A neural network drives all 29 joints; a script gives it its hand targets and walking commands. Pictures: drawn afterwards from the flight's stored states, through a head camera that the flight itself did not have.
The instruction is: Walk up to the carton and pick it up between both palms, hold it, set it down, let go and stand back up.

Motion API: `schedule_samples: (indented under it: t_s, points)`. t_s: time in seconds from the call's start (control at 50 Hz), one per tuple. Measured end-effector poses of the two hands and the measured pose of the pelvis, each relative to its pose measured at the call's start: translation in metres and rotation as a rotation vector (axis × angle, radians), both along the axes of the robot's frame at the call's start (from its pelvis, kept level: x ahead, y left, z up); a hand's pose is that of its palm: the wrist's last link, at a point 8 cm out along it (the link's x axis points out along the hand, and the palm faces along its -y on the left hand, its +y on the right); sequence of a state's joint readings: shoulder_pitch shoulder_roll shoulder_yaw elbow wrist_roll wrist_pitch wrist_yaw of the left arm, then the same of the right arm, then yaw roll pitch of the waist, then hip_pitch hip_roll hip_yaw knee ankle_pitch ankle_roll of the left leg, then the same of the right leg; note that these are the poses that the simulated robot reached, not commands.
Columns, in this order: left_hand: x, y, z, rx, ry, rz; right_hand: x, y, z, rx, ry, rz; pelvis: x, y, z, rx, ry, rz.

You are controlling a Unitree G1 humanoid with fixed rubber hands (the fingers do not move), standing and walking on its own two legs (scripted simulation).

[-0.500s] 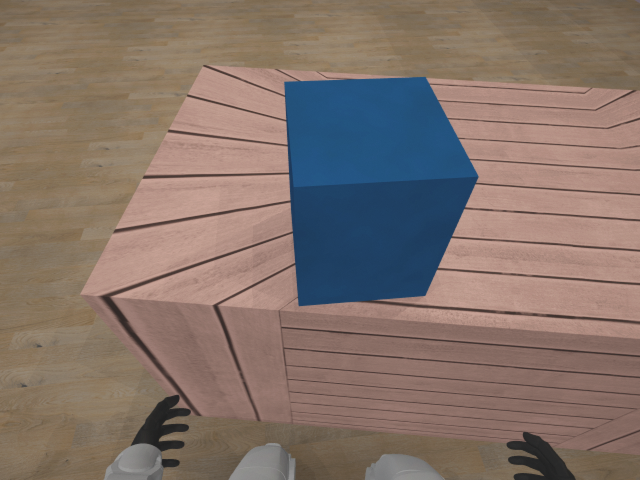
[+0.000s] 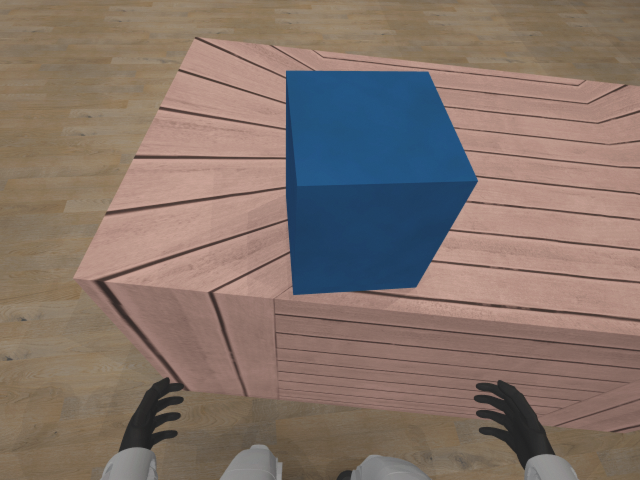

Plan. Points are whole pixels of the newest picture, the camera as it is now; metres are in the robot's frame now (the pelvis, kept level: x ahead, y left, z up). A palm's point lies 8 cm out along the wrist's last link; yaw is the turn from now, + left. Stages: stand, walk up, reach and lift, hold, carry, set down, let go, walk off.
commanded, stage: reach and lift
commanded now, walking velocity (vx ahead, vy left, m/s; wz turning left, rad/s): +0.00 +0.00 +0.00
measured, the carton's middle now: (357, 189) +0.49 -0.03 +0.04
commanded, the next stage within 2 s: none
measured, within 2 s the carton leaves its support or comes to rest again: neither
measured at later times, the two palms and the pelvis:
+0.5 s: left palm (168, 408) +0.20 +0.20 -0.04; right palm (534, 402) +0.21 -0.25 -0.03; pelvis +0.01 -0.01 +0.01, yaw +0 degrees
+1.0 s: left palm (184, 381) +0.22 +0.18 -0.01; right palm (538, 374) +0.23 -0.24 +0.00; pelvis +0.02 -0.01 +0.01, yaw +0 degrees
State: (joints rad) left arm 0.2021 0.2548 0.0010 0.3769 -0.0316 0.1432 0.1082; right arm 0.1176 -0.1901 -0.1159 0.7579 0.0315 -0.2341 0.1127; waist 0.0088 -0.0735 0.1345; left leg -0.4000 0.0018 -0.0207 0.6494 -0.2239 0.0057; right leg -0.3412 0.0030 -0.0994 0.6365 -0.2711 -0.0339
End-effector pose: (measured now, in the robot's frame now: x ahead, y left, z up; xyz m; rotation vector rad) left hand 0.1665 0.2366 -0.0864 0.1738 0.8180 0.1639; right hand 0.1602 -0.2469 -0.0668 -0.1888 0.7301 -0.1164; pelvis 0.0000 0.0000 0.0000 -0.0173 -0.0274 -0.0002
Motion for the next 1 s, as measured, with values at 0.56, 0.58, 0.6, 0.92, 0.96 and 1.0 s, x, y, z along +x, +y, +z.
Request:
schedule_samples:
  t_s: [0.56, 0.58, 0.6, 0.92, 0.96, 1.0]
  points:
    - [0.035, -0.041, 0.05, -0.077, -0.327, 0.1, 0.052, -0.002, 0.038, 0.123, -0.263, 0.019, 0.013, -0.014, 0.007, 0.02, 0.039, 0.0]
    - [0.036, -0.042, 0.052, -0.08, -0.337, 0.1, 0.053, -0.002, 0.04, 0.126, -0.271, 0.02, 0.014, -0.014, 0.007, 0.02, 0.039, 0.0]
    - [0.037, -0.043, 0.054, -0.083, -0.347, 0.1, 0.053, -0.002, 0.041, 0.13, -0.278, 0.022, 0.014, -0.014, 0.007, 0.02, 0.04, 0.0]
    - [0.052, -0.058, 0.077, -0.126, -0.44, 0.102, 0.066, 0.002, 0.064, 0.159, -0.354, 0.046, 0.016, -0.014, 0.008, 0.02, 0.044, 0.0]
    - [0.054, -0.059, 0.076, -0.124, -0.42, 0.108, 0.068, 0.002, 0.065, 0.159, -0.349, 0.049, 0.017, -0.014, 0.008, 0.02, 0.046, 0.0]
    - [0.057, -0.059, 0.076, -0.128, -0.406, 0.116, 0.071, 0.002, 0.067, 0.159, -0.344, 0.05, 0.018, -0.014, 0.008, 0.02, 0.048, 0.0]
